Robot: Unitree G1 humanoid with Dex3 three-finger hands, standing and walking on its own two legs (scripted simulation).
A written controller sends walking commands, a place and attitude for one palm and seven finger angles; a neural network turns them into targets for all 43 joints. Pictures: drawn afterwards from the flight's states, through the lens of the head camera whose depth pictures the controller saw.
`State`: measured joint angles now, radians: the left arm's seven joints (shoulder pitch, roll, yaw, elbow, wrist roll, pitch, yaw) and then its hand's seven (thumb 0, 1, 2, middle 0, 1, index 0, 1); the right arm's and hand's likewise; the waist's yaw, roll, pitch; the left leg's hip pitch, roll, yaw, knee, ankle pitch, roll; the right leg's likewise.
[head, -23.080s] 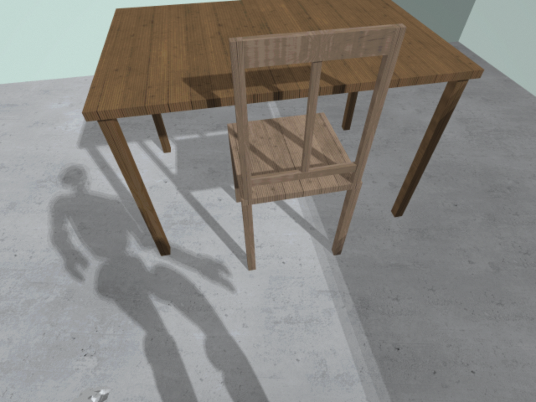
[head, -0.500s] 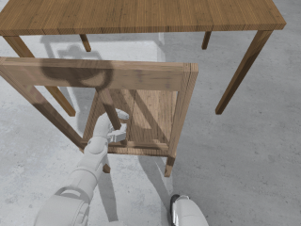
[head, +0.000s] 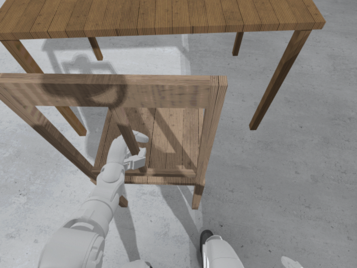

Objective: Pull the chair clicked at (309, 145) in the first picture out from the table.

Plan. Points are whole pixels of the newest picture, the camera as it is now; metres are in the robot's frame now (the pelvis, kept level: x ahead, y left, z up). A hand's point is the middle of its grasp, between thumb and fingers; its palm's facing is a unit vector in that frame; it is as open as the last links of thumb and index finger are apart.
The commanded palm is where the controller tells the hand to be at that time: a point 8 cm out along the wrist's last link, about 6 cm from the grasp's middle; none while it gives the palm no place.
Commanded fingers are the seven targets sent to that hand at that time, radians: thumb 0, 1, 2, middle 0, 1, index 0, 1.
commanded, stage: step backward, pulling the chair out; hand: left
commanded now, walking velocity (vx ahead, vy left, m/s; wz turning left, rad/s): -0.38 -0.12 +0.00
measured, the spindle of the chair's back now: (132, 146) +0.40 +0.12 -0.04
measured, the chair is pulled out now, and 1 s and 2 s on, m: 0.33 0.36 0.60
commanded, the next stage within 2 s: none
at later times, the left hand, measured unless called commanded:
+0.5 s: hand (140, 159) +0.37 +0.10 -0.06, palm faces -0.08 -0.98 -0.19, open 5.4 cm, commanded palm +0.37 +0.15 -0.05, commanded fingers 0.00 0.90 0.90 -0.50 -1.45 -0.50 -1.45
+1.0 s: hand (137, 169) +0.34 +0.10 -0.05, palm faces -0.06 -0.98 -0.18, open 5.4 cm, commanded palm +0.34 +0.16 -0.04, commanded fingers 0.00 0.90 0.90 -0.50 -1.45 -0.50 -1.45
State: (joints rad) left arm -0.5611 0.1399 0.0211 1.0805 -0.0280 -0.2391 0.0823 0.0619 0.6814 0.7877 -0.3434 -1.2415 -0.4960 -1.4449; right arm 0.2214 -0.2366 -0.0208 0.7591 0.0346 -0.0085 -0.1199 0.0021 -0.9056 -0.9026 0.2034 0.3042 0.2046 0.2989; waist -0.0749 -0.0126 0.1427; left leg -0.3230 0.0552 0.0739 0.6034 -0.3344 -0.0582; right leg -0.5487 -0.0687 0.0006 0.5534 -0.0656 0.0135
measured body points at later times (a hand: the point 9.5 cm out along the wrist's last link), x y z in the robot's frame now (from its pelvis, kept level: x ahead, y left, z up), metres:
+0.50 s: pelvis +0.00 +0.00 +0.00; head +0.08 -0.01 +0.44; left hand +0.37 +0.15 -0.04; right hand +0.06 -0.26 -0.14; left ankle -0.02 +0.16 -0.72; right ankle +0.11 -0.13 -0.72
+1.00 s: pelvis -0.03 +0.00 +0.01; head +0.07 -0.01 +0.45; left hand +0.34 +0.16 -0.04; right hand +0.04 -0.26 -0.13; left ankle -0.04 +0.15 -0.71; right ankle +0.00 -0.12 -0.72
